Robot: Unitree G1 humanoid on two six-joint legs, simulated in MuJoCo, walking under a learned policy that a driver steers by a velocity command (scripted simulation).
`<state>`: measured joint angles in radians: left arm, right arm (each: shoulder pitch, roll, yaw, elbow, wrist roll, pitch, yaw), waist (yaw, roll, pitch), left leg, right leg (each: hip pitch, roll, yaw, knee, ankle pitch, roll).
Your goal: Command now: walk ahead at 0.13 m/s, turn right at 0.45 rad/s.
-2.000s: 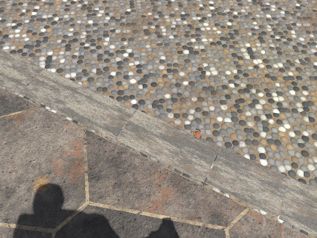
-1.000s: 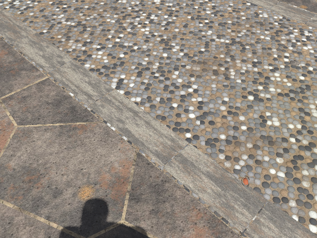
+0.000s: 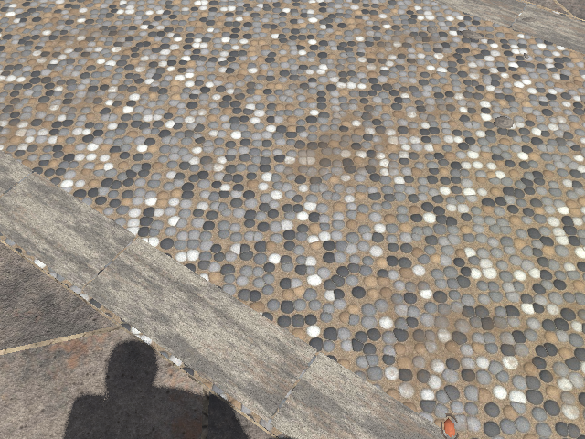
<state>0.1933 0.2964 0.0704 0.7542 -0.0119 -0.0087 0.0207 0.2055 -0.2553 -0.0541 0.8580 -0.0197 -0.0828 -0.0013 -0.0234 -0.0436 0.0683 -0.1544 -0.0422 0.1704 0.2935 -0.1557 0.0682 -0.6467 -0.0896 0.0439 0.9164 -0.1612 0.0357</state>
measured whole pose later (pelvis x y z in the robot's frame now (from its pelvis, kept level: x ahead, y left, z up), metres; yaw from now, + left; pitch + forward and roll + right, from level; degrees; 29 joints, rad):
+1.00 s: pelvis +0.10 +0.00 -0.01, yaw -29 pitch +1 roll +0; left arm 0.19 0.27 0.05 0.61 -0.01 0.05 0.02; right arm 0.19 -0.26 -0.04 0.79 0.01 0.01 -0.01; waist -0.03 -0.02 0.03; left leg -0.25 0.04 0.04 0.50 -0.27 -0.01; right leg -0.23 -0.01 0.04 0.48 -0.27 0.04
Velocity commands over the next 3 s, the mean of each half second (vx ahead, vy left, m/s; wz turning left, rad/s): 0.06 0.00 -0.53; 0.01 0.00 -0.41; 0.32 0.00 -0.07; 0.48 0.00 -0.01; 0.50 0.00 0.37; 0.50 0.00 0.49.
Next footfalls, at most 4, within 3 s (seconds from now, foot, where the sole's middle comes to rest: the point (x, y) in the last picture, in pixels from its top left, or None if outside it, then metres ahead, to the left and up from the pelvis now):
0.20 right None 0.17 -0.14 -0.78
0.62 left None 0.19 0.09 -0.78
1.00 right None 0.06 -0.13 -0.78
1.36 left None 0.30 0.04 -0.78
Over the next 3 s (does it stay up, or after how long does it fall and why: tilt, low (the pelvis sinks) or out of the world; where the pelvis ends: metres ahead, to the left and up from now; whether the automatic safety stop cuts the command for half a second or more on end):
stays up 1.00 -0.37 -0.02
